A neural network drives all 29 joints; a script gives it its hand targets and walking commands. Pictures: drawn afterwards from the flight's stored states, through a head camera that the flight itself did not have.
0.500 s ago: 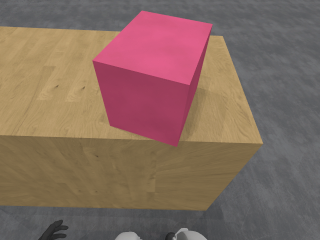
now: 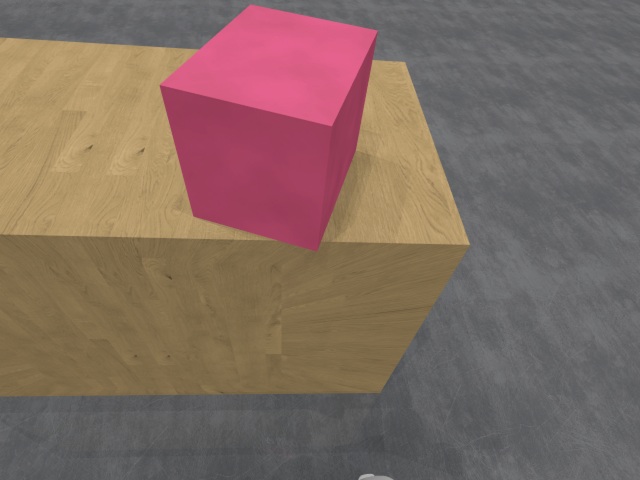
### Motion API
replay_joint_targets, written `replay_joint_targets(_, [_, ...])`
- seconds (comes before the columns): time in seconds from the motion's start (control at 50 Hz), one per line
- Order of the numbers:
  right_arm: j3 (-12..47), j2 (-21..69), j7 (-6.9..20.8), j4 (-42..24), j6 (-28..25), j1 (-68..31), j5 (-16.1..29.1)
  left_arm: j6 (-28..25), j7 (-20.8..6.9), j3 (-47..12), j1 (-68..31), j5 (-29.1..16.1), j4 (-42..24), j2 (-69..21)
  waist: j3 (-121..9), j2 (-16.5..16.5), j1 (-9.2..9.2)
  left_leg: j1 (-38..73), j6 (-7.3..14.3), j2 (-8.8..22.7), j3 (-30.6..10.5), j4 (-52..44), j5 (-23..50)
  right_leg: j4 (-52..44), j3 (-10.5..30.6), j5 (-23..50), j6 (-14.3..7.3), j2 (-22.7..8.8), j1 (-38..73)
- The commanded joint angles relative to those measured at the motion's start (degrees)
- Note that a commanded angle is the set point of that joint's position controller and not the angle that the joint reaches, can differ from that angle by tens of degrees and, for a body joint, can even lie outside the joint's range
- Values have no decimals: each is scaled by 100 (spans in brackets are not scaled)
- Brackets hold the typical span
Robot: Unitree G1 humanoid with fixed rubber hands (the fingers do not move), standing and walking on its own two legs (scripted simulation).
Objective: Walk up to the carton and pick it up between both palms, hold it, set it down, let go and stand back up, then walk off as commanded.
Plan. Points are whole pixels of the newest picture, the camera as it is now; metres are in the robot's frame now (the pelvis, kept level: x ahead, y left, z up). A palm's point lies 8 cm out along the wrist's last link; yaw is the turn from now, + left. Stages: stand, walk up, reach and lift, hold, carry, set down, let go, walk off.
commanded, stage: walk up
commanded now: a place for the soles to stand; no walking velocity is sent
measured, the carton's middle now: (283, 126) +0.61 +0.07 +0.11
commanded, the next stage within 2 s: none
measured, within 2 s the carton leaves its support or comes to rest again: neither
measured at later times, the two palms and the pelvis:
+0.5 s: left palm out of the picture +0.06 +0.27 -0.10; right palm out of the picture +0.01 -0.36 -0.10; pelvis -0.01 -0.03 +0.00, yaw +0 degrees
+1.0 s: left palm out of the picture +0.14 +0.29 -0.08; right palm out of the picture +0.08 -0.34 -0.10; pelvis +0.05 -0.03 +0.00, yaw -1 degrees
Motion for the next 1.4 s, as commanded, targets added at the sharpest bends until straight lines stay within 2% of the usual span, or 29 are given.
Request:
replay_joint_targets(0.0, [-442, -897, 142, -249, 197, -282, -123, -524, 194, 316, 673, 76, 348, 798, -483, 77, 81, -534, 597, 634, -727, 488, -1791, -2720, -153, 409, -109, -20, 1485])
replay_joint_targets(0.04, [-412, -855, 134, -190, 264, -123, -65, -557, 229, 371, 42, 138, 125, 1214, 258, -1185, -8, -1352, 89, -233, -211, 1810, -1515, -4171, 2738, -2475, -463, -1353, 246])
replay_joint_targets(0.06, [-549, -1183, 135, -57, 265, 38, -146, -552, 187, 420, -483, 142, -106, 1524, 400, -1299, -85, -853, 103, -112, -609, 2104, -1526, -4402, 3018, -3424, -997, -1477, -591])
replay_joint_targets(0.16, [-588, -1187, 293, 322, 255, 574, -131, -672, 226, 360, -584, 29, -187, 1186, -6, -1228, -41, -919, 35, 63, -587, 1991, -785, -3786, 1665, -1526, -479, -888, 430])
replay_joint_targets(0.24, [-502, -1042, 201, 271, 172, 149, -132, -627, 216, 236, -171, -17, -128, 940, -517, -1199, 207, -1084, -19, 49, -322, 1528, -865, -3065, 1056, 403, -878, -608, 1518])
replay_joint_targets(0.32, [-591, -1185, 238, 432, 206, 424, -182, -514, 174, 397, -149, 4, -89, 1280, -480, -533, 268, -1055, -112, -114, -143, 1724, -1255, -3611, 1538, -1268, -905, -879, 1499])
replay_joint_targets(0.38, [-577, -1084, 200, 401, 112, 645, -141, -507, 149, 379, -527, 37, -254, 1366, -446, -689, 24, -415, 124, 90, -329, 678, -1543, -3310, 1556, -797, -1192, -1278, 1029])
replay_joint_targets(0.44, [-527, -890, 198, 516, -99, 967, -144, -465, 94, 249, -1005, -24, -357, 1097, -392, 434, -286, 1118, 242, -170, 154, -717, -300, -2462, 702, -346, -955, -870, -97])
replay_joint_targets(0.46, [-593, -1055, 130, 561, -145, 1332, -166, -483, 109, 164, -889, -36, -305, 786, -685, 1144, -477, 1616, 212, 204, -544, -1573, -342, -1339, 418, -306, -654, -634, 160])
replay_joint_targets(0.48, [-638, -1455, 133, 519, -176, 1038, -281, -474, 120, 96, -570, -162, -340, 482, -520, 2161, -279, 1518, 419, 1049, -2167, -2158, -1407, -267, -195, -510, -381, 261, -692])
replay_joint_targets(0.5, [-728, -1647, 127, 294, -151, 594, -298, -486, 176, 111, -488, -133, -255, 537, -199, 1885, -229, 1607, 628, 1737, -3232, -2384, -2260, 317, -408, -403, -263, 611, -1475])
replay_joint_targets(0.54, [-693, -1664, 86, 144, -127, 31, -223, -473, 144, 117, -50, -63, -18, 834, -122, 1226, 213, 1189, 510, 1642, -2641, -2393, -2369, 412, -240, -1, -191, 96, -1202])
replay_joint_targets(0.64, [-590, -1372, 123, 50, -152, 23, -166, -471, 93, 170, -140, -58, 22, 812, 115, 1722, -68, 1716, 696, 1135, -1332, -1831, -65, -230, -754, 468, 35, 18, -839])
replay_joint_targets(0.7, [-637, -1372, 106, 27, -150, 484, -119, -508, 115, 118, -604, -51, -57, 690, 146, 1285, -288, 1470, 903, 1393, -1250, -1665, 1884, -165, -1032, 462, -58, -43, -602])
replay_joint_targets(0.74, [-577, -1321, 95, 85, -145, 441, -74, -518, 117, 95, -791, -86, -163, 557, 248, 1709, -248, 1558, 818, 1268, -1086, -1482, 2604, -448, -1036, 620, -107, -108, -539])
replay_joint_targets(0.82, [-616, -1572, 121, 49, -159, 444, -72, -583, 96, 94, -747, -53, -330, 684, -34, 1153, -336, 1699, 950, 1368, -1162, -1054, 3007, -1009, -1296, 595, -189, -63, -124])
replay_joint_targets(0.92, [-489, -1182, 155, -105, -17, -134, 8, -694, 149, 184, 70, -77, 67, 730, -405, 966, 216, 372, 567, 687, -462, 169, 1586, -2518, -1203, 1741, -345, 57, 2001])
replay_joint_targets(0.94, [-383, -895, 160, -129, -21, -43, 66, -749, 179, 300, 306, -40, 117, 1071, -809, 188, 317, -236, 345, 372, -181, 1165, 1038, -2703, -107, 1818, -570, -634, 2845])
replay_joint_targets(0.96, [-298, -665, 154, -247, -42, 109, 76, -775, 215, 399, 385, 2, 86, 1292, -908, -934, 374, -1278, 74, -300, -83, 1951, -1182, -3076, 1720, 2431, -1008, -1733, 3381])
replay_joint_targets(0.98, [-380, -990, 88, -48, 35, 207, 7, -785, 236, 328, 225, -37, 144, 1366, -756, -187, 271, -1158, 88, -117, -641, 2029, -1955, -2803, 1945, 2938, -1312, -2006, 2966])
replay_joint_targets(1.0, [-367, -1018, 104, 40, 56, 301, 11, -785, 236, 252, -55, -73, 11, 1256, -824, 64, 78, -928, 98, -50, -604, 2100, -1889, -2789, 1848, 2847, -1260, -1912, 2708])
replay_joint_targets(1.02, [-352, -1035, 97, 66, 36, 293, 51, -738, 241, 279, -180, -30, -41, 1290, -729, -489, 177, -879, 120, 36, -642, 1805, -2133, -2778, 1677, 3026, -1465, -1934, 2531])
replay_joint_targets(1.06, [-375, -1061, 124, 88, -28, 188, 26, -697, 195, 164, -437, -33, -108, 1001, -462, -165, 78, -449, 10, 51, -473, 1532, -1890, -2807, 814, 3861, -1281, -1523, 1876])
replay_joint_targets(1.14, [-333, -830, 77, 279, -10, 291, 23, -615, 236, 136, -378, -60, 1, 955, -857, -727, 48, -470, 22, -107, -236, 1039, -996, -2223, -34, 5360, -881, -1030, 2242])
replay_joint_targets(1.22, [-347, -946, -42, 341, 59, 135, 58, -502, 231, 209, -536, -50, -128, 1001, -748, -657, 176, -252, -19, -162, -108, 898, -590, -2259, -84, 4851, -506, -975, 1967])
replay_joint_targets(1.26, [-359, -893, -49, 380, 39, 153, 30, -471, 185, 185, -875, -3, -230, 1020, -791, -892, 19, 166, 87, 2, -150, 696, -753, -2269, 1, 3860, -967, -1195, 1364])
replay_joint_targets(1.28, [-350, -881, -48, 377, -22, 203, 8, -441, 141, 230, -997, -39, -293, 1039, -718, -217, -7, 476, 86, -50, 58, 62, -275, -2230, -202, 2758, -1026, -1157, 1061])
replay_joint_targets(1.32, [-388, -955, -42, 460, -143, 490, -46, -403, 92, 140, -1268, -106, -241, 810, -894, -68, -301, 1127, 210, 92, -175, -681, 695, -1770, -483, 1707, -643, -868, 713])
replay_joint_targets(1.38, [-379, -1350, -51, 318, -246, -227, -149, -331, 56, 15, -693, -210, -9, 463, -597, 1477, 207, 1051, 653, 1628, -2637, -1691, 336, -1020, -680, -104, -182, -87, 150])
